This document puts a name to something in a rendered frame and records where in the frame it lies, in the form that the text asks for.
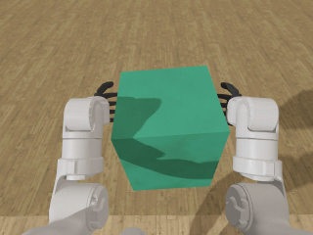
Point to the right robot hand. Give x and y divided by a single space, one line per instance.
233 90

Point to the carton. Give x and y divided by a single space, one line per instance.
169 130

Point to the right robot upper arm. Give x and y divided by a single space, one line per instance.
259 209

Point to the robot right forearm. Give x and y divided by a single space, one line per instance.
257 130

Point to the left robot hand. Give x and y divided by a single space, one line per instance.
100 92

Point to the left robot upper arm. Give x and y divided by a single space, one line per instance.
76 209

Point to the robot left forearm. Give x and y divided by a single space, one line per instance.
84 120

